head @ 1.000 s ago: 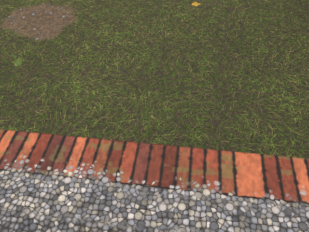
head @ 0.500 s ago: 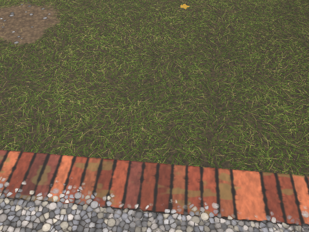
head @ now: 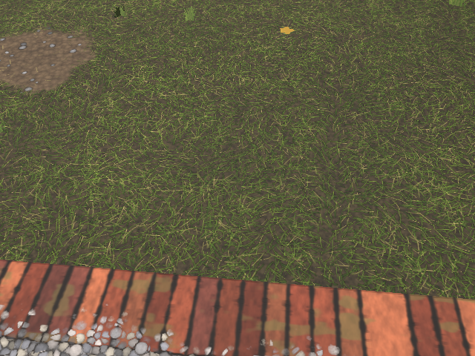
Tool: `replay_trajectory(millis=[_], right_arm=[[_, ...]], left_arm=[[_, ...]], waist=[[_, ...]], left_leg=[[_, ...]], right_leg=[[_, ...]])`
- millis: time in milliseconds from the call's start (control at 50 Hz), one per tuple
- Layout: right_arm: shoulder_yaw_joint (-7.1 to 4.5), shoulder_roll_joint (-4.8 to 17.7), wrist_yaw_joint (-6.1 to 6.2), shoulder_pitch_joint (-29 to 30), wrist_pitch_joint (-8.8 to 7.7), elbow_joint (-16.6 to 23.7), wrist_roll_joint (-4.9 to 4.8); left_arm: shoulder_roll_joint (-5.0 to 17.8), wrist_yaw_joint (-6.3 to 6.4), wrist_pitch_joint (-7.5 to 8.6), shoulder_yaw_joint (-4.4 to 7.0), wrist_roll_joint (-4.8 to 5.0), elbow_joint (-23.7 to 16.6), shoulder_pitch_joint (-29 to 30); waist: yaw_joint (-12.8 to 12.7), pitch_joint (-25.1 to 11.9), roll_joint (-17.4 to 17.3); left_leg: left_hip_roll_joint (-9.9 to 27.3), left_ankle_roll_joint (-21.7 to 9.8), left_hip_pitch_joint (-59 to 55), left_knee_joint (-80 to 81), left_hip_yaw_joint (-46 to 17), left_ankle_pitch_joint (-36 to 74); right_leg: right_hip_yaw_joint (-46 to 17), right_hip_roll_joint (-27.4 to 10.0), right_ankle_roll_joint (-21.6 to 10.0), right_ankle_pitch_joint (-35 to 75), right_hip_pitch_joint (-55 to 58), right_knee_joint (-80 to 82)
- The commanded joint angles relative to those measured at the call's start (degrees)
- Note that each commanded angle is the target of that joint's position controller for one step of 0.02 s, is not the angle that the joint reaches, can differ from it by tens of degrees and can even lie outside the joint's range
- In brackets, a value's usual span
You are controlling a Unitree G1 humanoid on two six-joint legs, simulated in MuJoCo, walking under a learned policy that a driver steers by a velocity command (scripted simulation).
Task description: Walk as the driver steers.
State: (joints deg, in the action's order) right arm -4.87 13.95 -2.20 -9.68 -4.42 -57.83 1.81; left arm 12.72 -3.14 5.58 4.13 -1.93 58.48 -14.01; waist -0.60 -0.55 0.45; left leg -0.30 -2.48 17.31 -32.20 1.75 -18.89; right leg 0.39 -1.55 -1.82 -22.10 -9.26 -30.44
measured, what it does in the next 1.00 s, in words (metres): walks ahead: right foot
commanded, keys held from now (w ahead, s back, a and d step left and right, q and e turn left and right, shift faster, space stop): w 0.04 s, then no key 0.96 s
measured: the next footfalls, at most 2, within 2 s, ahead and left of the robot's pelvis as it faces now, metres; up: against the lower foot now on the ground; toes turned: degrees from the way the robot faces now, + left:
right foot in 0.40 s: +0.19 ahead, -0.11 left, +0.00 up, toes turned -3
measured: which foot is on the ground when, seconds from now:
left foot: down 0.00-1.00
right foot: down 0.00-0.14, up 0.16-0.38, down 0.40-1.00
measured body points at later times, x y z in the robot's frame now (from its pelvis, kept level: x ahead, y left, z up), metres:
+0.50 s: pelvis +0.12 +0.01 +0.00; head +0.13 +0.00 +0.45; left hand +0.23 +0.24 -0.14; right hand +0.18 -0.23 -0.15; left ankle +0.04 +0.12 -0.73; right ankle +0.15 -0.10 -0.73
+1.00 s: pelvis +0.12 +0.00 -0.01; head +0.14 +0.01 +0.44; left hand +0.26 +0.27 -0.14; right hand +0.18 -0.26 -0.15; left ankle +0.04 +0.12 -0.73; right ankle +0.15 -0.10 -0.73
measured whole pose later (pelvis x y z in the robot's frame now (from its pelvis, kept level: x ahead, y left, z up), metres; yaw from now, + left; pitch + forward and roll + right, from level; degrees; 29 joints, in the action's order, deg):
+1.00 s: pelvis +0.12 +0.00 -0.01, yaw +0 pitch +0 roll +0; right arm -3.7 14.2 -3.3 -13.4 -4.7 -57.4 -0.3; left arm 15.3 -3.1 5.0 3.7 0.4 59.5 -2.8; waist -0.1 1.8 0.1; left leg 1.8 0.4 8.4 -33.8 2.8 -25.4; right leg 4.2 -0.8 -1.2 -16.5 -19.3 -35.8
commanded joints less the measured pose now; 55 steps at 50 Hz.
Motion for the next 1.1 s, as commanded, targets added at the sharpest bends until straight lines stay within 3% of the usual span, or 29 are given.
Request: replay_trajectory(millis=[20, 40, 80, 100, 120, 140, 160, 180, 200, 220, 260, 280, 300, 320, 360, 380, 400, 420, 440, 460, 480, 500, 540, 680, 1100], right_arm=[[-0.38, 0.9, 2.03, 7.7, -1.66, 5.9, 1.4], [-0.29, 0.4, 2.35, 7.2, -2.01, 6.2, 1.19], [-0.79, 1.2, 1.97, 4.4, -3.14, 5.7, -0.4], [-1.11, 2.3, 1.4, 2.3, -3.72, 5.3, -0.91], [-1.83, 6.0, 1.1, -3.0, -3.94, 4.4, -0.92], [-2.65, 10.7, 0.78, -15.5, -3.7, 1.8, -0.08], [-2.65, 10.7, 0.47, -26.5, -4.01, -1.3, 2.19], [-3.07, 12.0, 0.99, -24.8, -4.91, -1.7, 3.11], [-2.78, 10.0, 1.47, -18.0, -4.55, -0.5, 2.14], [-1.72, 6.3, 1.66, -11.3, -3.79, 1.6, 0.82], [0.08, 1.3, 1.74, -4.6, -2.75, 3.9, -0.21], [0.65, 0.7, 1.44, -1.2, -2.64, 5.0, -0.3], [0.49, 2.3, 0.95, 1.2, -2.58, 5.8, -0.73], [0.08, 4.5, 0.18, 1.3, -2.53, 5.8, -1.1], [-0.83, 7.7, -2.01, 0.6, -2.42, 5.0, -1.1], [-0.71, 7.1, -3.13, 0.5, -2.29, 4.7, -1.41], [-0.16, 4.8, -3.88, -1.3, -2.13, 4.1, -1.93], [-0.03, 2.5, -3.58, -8.7, -1.75, 3.3, -2.73], [0.22, 0.9, -2.3, -17.4, -1.47, 1.2, -2.58], [0.06, 2.2, -1.1, -13.5, -0.75, 2.2, -2.47], [-0.4, 3.8, -0.62, -9.4, -0.13, 3.8, -1.94], [-0.68, 4.6, -0.45, -8.9, 0.1, 4.0, -1.91], [-0.23, 3.2, -0.57, -9.3, -0.03, 3.3, -2.19], [-0.35, 4.8, -0.52, -5.8, -0.81, 3.8, -2.32], [0.04, 7.6, -1.17, -5.8, -0.81, 1.7, -2.09]], left_arm=[[6.5, 2.8, 0.72, 1.5, -0.08, 0.2, -8.1], [5.9, 3.19, 0.56, 1.21, 0.32, -0.6, -5.9], [8.6, 3.05, -0.33, 1.89, 0.97, -3.2, 2.8], [9.3, 2.63, -0.62, 2.08, 0.36, -3.3, 4.0], [7.2, 2.0, -0.34, 1.72, -0.35, -4.1, 3.2], [4.1, 1.48, 0.43, 1.0, -0.42, -4.6, 0.7], [4.5, 0.88, 0.89, 1.54, -0.39, -4.6, 2.7], [3.2, 1.25, 1.24, 1.45, 0.08, -6.0, 5.6], [4.7, 1.88, 1.11, 1.75, -0.53, -5.5, 5.9], [4.8, 2.44, 0.7, 2.04, -1.04, -4.9, 4.0], [-0.6, 2.27, -0.51, 0.95, -1.93, -3.5, 0.7], [-1.5, 1.24, -1.04, 0.85, -1.47, -2.5, -1.1], [-1.5, 0.0, -1.45, 0.61, -0.41, -2.5, 0.0], [-0.7, -0.95, -1.76, 0.47, 0.59, -2.9, 1.6], [2.1, -1.01, -1.45, 0.65, 1.59, -2.4, -0.3], [3.2, -0.36, -0.88, 0.68, 1.57, -2.2, 0.0], [4.9, 0.56, -0.16, 0.92, 1.47, -2.5, 0.6], [8.8, 0.99, 0.65, 1.15, 2.42, -4.1, 4.6], [8.3, -0.04, 1.19, 0.11, 2.72, -5.2, 10.4], [6.8, -0.91, 0.75, 0.07, 2.2, -5.0, 11.8], [7.0, -1.38, 0.39, 0.21, 2.17, -4.3, 11.0], [7.1, -1.52, 0.14, 0.37, 2.47, -4.3, 10.9], [6.7, -1.49, -0.22, 0.55, 2.39, -3.9, 10.1], [7.4, -0.5, 0.12, 0.67, 2.4, -3.6, 11.4], [9.8, 0.35, 0.05, 0.67, 2.33, -0.4, 13.4]], waist=[[-3.8, 9.2, 8.5], [-2.8, 8.5, 7.7], [1.6, 6.4, 6.0], [3.2, 3.9, 4.5], [4.3, -2.4, -1.8], [7.0, -10.0, -11.4], [10.9, -6.0, -11.9], [9.4, 1.3, -6.5], [6.5, 2.3, -4.3], [3.3, 1.0, -2.8], [-1.8, 1.3, -3.2], [-4.2, 1.5, -2.6], [-4.6, 1.3, -3.8], [-4.4, 0.7, -5.2], [-5.3, 0.5, -4.1], [-5.3, -0.1, -2.8], [-4.5, -2.0, -0.6], [0.4, -5.6, 3.9], [6.0, -8.0, 5.5], [4.3, -5.5, 4.6], [2.9, -4.0, 3.8], [2.7, -3.8, 3.2], [1.8, -2.1, 1.6], [0.9, -4.0, 0.5], [0.2, -0.3, -1.2]], left_leg=[[1.4, -3.3, 14.8, -1.9, 0.3, -4.1], [1.4, -4.1, 10.5, -1.4, 0.5, -3.7], [-1.0, -4.5, -5.5, 5.3, 4.2, 6.0], [-1.1, -4.7, -12.1, 6.7, 3.8, 13.5], [3.7, -8.1, -21.1, 4.9, -2.0, 31.1], [13.9, -17.2, -37.1, 6.8, -18.9, 47.2], [23.0, -21.3, -39.1, 12.3, -28.8, 59.2], [24.9, -20.1, -35.0, 13.3, -25.5, 56.6], [23.5, -17.8, -29.8, 14.3, -19.9, 51.6], [20.7, -16.3, -23.9, 15.7, -15.2, 50.7], [14.5, -11.6, -12.5, 18.6, -7.3, 47.5], [10.4, -8.9, -7.0, 18.5, -2.5, 46.1], [7.4, -7.5, -2.5, 17.5, 0.7, 44.5], [7.3, -7.7, -0.9, 16.4, 0.3, 44.4], [10.3, -9.3, -0.2, 12.7, -3.3, 40.3], [10.2, -8.8, -0.7, 10.3, -4.5, 38.1], [8.8, -6.4, -1.9, 7.9, -5.2, 35.0], [3.3, -1.1, -5.9, 6.0, -1.3, 24.7], [1.3, 1.8, -7.5, 7.3, 0.1, 15.6], [0.3, 3.0, -7.8, 6.3, 1.1, 12.4], [0.3, 2.9, -6.4, 5.0, 1.5, 11.7], [0.8, 2.5, -4.7, 4.9, 1.4, 9.9], [1.4, 2.2, -1.8, 6.1, 0.9, 6.8], [2.4, 2.3, -2.3, 3.2, 0.6, 13.6], [3.9, 0.8, -1.4, 5.3, -0.6, 8.8]], right_leg=[[-22.8, -18.9, -15.0, -14.6, 6.7, 20.3], [-21.1, -18.3, -14.4, -10.8, 6.0, 20.7], [-11.6, -11.9, -11.2, 5.6, -1.2, 16.5], [-7.5, -8.7, -9.2, 14.7, -3.3, 10.8], [-0.4, -2.2, -4.5, 20.3, -6.7, -1.1], [1.8, 4.9, 0.8, 4.3, -18.8, -16.7], [-2.2, 5.8, 1.6, -19.2, -29.1, -32.6], [-8.0, 2.9, 0.2, -19.0, -35.0, -39.4], [-6.3, -0.9, -0.5, -15.3, -34.1, -41.6], [-4.2, -2.5, -0.9, -12.2, -29.0, -39.4], [-2.3, -4.0, 0.6, -3.1, -18.0, -31.3], [-0.1, -3.7, 1.9, 3.0, -11.7, -23.5], [2.3, -2.5, 3.7, 6.1, -6.7, -17.0], [3.4, -1.8, 5.3, 8.1, -4.2, -12.9], [3.3, -2.0, 5.8, 17.1, -0.1, -3.9], [2.9, -2.3, 4.9, 22.3, 1.4, 0.0], [1.6, -3.5, 2.7, 31.0, 3.3, 1.3], [-2.2, -6.8, -2.8, 47.2, 4.1, 2.3], [-4.3, -8.8, -7.8, 51.4, 4.9, 0.5], [-3.5, -7.7, -7.0, 45.1, 1.7, 0.3], [-2.7, -6.3, -5.0, 39.7, 0.2, 0.6], [-2.7, -5.6, -3.7, 34.7, 0.7, 0.4], [-2.4, -4.9, -2.7, 29.1, 1.1, 0.2], [-0.5, -3.2, -2.6, 32.9, 1.4, -2.9], [1.1, -1.2, -1.4, 21.4, -0.6, -1.1]])
Velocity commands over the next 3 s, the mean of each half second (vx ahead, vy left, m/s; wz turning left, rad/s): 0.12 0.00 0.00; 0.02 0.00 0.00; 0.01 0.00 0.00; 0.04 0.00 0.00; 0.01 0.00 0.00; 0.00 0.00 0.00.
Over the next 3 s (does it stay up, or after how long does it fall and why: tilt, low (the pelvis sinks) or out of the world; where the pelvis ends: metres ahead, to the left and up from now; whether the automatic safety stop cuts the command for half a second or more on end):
stays up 0.11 -0.01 -0.01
